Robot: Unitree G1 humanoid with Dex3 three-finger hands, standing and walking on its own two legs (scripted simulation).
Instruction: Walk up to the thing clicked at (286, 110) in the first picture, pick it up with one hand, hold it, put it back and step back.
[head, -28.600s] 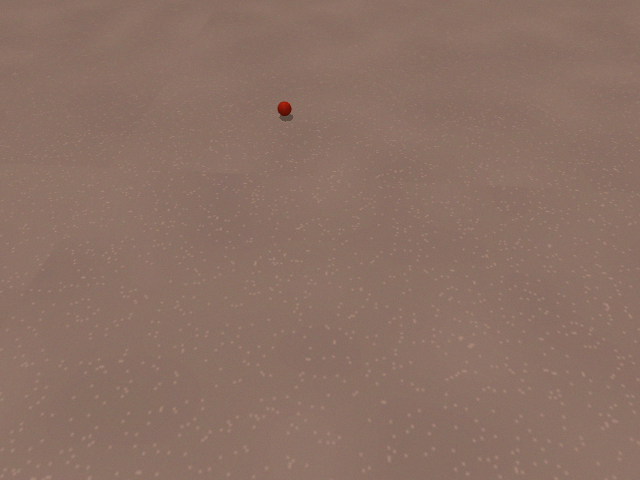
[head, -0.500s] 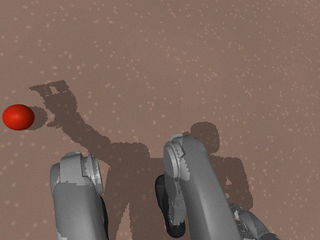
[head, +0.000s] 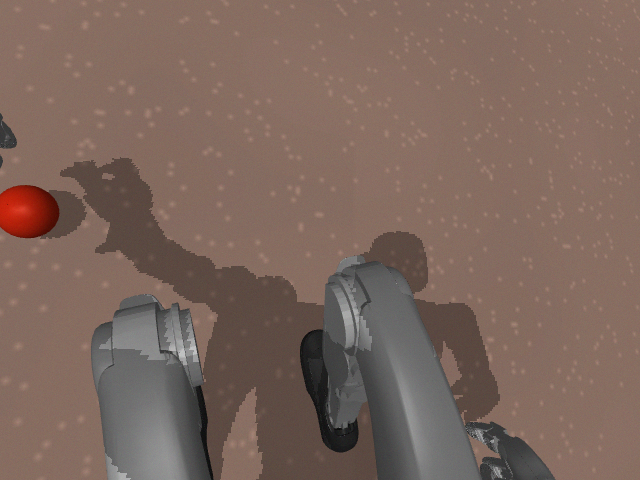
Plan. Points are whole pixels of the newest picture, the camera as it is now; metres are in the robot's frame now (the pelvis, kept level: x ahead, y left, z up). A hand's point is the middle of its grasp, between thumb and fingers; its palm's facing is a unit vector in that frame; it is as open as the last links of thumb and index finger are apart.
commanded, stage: home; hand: left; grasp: from above
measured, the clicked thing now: (27, 211) +0.48 +0.33 -0.30
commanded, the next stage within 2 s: none
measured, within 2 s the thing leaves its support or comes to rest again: neither
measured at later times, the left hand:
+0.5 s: hand out of the picture +0.41 +0.32 -0.04, palm faces -0.37 -0.41 -0.83, open 10.4 cm
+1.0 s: hand out of the picture +0.26 +0.24 +0.17, palm faces +0.05 -0.92 -0.38, open 7.4 cm
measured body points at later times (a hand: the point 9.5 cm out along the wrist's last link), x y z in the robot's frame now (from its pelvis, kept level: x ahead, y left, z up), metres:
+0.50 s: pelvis +0.02 +0.01 +0.08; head +0.23 +0.06 +0.48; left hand +0.43 +0.34 +0.01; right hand +0.11 -0.25 -0.04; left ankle +0.09 +0.12 -0.30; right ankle +0.12 -0.12 -0.30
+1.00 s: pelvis +0.04 +0.00 +0.27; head +0.14 +0.04 +0.70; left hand +0.26 +0.29 +0.20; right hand +0.27 -0.21 +0.18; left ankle +0.09 +0.12 -0.30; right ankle +0.12 -0.12 -0.30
